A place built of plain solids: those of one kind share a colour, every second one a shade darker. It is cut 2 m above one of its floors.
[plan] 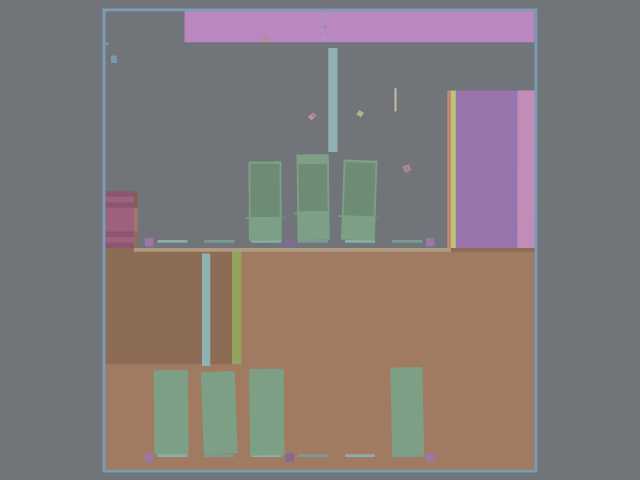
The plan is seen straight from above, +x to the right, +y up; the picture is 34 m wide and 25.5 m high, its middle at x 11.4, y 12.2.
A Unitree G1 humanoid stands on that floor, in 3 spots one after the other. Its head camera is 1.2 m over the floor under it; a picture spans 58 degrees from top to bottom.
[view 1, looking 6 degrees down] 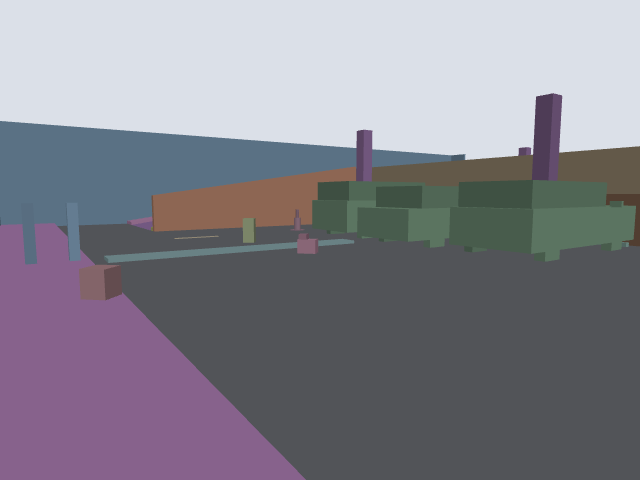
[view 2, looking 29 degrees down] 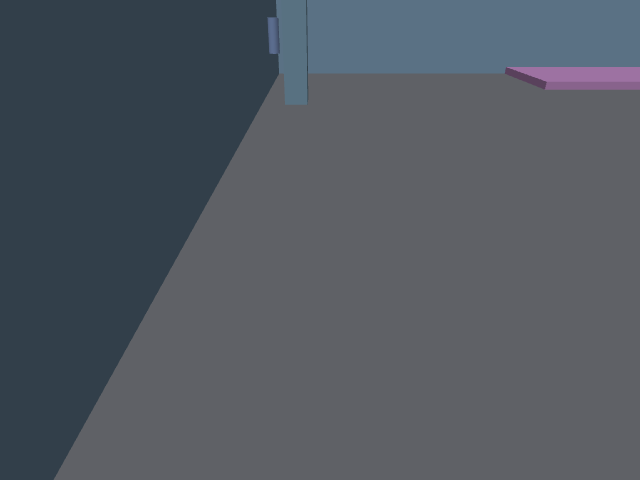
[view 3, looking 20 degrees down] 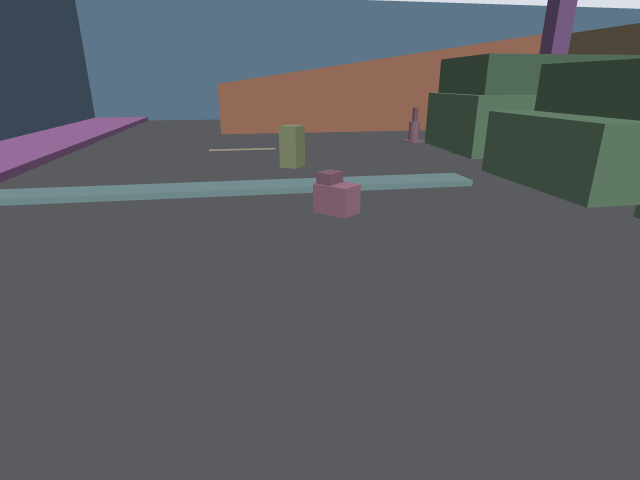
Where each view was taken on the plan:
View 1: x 3.50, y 23.52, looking -34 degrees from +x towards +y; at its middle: ground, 11.48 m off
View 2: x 0.76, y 15.79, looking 90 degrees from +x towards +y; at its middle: ground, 2.48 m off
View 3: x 7.00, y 19.64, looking -10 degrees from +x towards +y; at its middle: ground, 3.51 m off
